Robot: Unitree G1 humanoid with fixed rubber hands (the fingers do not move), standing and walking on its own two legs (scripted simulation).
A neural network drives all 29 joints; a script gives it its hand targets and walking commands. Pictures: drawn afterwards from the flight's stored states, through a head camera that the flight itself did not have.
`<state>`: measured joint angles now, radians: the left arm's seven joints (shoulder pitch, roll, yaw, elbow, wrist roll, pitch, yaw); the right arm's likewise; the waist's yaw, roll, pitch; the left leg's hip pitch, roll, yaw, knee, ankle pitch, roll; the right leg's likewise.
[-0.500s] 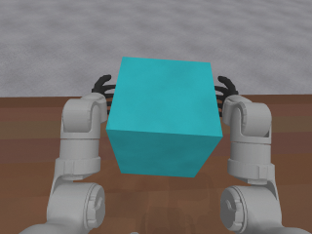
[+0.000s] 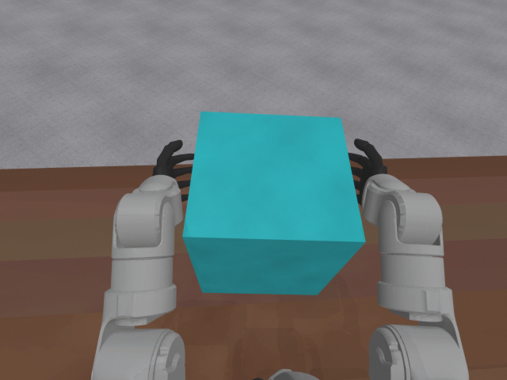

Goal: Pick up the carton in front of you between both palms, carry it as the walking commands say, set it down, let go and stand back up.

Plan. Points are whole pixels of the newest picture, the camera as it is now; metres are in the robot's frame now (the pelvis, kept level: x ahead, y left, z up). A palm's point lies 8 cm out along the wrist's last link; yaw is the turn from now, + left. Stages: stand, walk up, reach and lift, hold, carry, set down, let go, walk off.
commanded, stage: carry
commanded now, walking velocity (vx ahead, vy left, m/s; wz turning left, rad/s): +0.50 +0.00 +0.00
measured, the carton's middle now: (265, 213) +0.36 -0.02 +0.05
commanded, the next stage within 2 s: none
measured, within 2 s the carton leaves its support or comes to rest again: neither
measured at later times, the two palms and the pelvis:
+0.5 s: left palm (174, 109) +0.71 +0.18 +0.00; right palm (295, 115) +0.69 -0.12 +0.00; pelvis +0.34 +0.04 -0.12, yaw -2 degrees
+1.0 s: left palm (195, 83) +1.05 +0.18 -0.14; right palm (279, 80) +1.07 -0.12 -0.13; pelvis +0.70 +0.02 -0.24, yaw -1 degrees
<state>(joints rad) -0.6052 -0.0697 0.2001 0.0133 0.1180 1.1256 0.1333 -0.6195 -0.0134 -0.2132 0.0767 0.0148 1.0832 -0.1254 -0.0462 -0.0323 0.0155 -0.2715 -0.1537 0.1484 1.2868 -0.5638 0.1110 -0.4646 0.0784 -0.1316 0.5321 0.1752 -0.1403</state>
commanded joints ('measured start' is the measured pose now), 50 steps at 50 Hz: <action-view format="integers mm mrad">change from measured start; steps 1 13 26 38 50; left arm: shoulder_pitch -541 -860 -719 -670 -849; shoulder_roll -816 -1145 -984 -937 -1058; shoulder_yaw -610 -706 -591 -621 -698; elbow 50 -2 44 -58 -46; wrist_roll -370 -631 -479 -375 -577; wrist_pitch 7 -32 9 -37 -9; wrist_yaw -210 -268 -239 -180 -247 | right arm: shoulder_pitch -635 -649 -703 -709 -673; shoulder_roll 1037 1068 1053 1166 1067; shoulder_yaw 677 574 668 731 587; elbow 4 -3 -61 -76 -11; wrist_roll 382 241 345 469 300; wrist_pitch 49 23 54 -5 42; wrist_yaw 256 199 213 254 202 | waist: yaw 154 175 -34 -101 86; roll -187 -4 83 97 55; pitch -492 -436 -524 -402 -453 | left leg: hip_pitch -574 -559 510 202 -544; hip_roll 41 158 476 175 191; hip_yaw -197 -130 -651 -269 -246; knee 444 -369 -714 -517 3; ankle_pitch -94 633 629 648 135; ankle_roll -115 -67 246 72 -83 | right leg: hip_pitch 862 504 -490 -103 427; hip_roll -349 -137 -82 -21 -359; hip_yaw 532 392 204 23 603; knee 106 200 1068 1 27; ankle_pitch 456 94 -749 162 -137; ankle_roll -192 -59 107 91 -176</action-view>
